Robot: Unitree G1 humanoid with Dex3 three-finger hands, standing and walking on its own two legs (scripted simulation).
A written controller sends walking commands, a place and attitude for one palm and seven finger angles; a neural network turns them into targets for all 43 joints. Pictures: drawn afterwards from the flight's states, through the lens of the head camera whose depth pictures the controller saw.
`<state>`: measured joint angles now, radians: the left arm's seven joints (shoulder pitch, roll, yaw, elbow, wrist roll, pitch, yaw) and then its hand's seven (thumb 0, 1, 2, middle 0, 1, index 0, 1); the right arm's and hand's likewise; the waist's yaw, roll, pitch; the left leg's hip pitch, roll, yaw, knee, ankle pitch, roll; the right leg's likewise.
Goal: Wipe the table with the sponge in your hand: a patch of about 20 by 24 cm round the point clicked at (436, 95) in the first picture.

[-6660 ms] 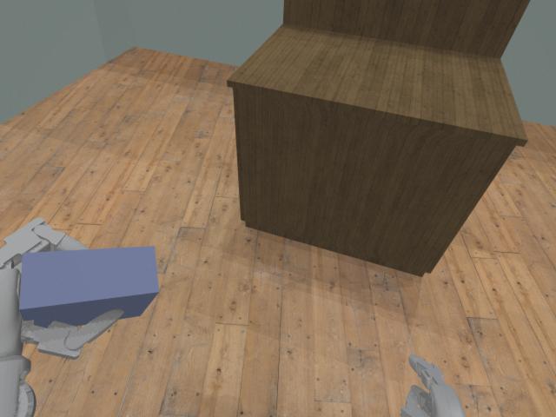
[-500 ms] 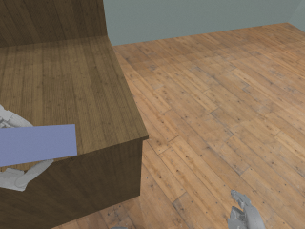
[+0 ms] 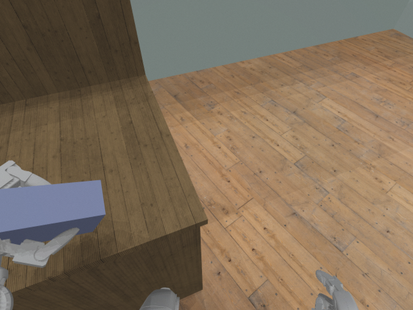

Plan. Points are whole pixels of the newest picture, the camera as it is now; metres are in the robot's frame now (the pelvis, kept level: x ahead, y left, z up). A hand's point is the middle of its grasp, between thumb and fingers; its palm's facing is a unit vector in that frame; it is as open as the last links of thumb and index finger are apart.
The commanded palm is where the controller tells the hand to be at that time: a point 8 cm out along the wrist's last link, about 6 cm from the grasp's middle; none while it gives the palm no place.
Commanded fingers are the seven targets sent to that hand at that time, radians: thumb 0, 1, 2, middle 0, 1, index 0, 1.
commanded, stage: come to a stop and stand still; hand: left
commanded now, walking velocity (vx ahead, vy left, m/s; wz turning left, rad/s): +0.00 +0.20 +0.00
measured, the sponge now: (68, 212) +0.22 +0.22 +0.14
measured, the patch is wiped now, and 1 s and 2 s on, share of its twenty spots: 0.00 0.00 0.00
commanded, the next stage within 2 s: none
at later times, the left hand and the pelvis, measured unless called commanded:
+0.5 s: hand out of the picture +0.22 +0.30 +0.17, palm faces +0.39 -0.84 -0.38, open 9.4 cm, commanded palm +0.17 +0.34 +0.18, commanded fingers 0.00 0.10 1.30 -1.20 -1.60 -1.20 -1.60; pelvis +0.01 +0.06 +0.00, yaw -1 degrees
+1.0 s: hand out of the picture +0.25 +0.36 +0.14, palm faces +0.27 -0.85 -0.45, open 9.4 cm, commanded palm +0.20 +0.39 +0.18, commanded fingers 0.00 0.10 1.30 -1.20 -1.60 -1.20 -1.60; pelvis +0.04 +0.11 +0.00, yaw -1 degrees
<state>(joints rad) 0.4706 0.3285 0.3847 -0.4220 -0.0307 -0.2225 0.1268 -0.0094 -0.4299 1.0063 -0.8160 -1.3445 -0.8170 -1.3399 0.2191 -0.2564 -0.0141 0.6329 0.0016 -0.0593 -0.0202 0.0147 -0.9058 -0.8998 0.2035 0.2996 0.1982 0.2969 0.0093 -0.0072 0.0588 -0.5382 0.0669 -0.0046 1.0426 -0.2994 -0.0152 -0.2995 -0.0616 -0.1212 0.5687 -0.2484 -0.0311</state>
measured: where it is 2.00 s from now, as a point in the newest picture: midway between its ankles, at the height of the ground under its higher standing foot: outside the picture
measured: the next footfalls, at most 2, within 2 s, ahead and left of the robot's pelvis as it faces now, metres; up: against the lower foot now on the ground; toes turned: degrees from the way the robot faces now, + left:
left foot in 0.14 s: +0.10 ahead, +0.18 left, +0.00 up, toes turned +1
right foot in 0.38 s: +0.06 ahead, -0.02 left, +0.00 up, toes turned -1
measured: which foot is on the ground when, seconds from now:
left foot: up 0.00-0.12, down 0.14-1.00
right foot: down 0.00-0.14, up 0.16-0.36, down 0.38-1.00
